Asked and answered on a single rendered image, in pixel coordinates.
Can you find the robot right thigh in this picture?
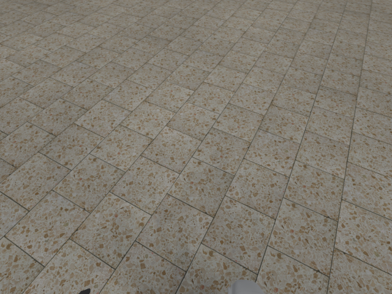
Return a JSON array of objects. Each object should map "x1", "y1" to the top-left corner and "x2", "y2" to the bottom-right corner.
[{"x1": 228, "y1": 279, "x2": 264, "y2": 294}]

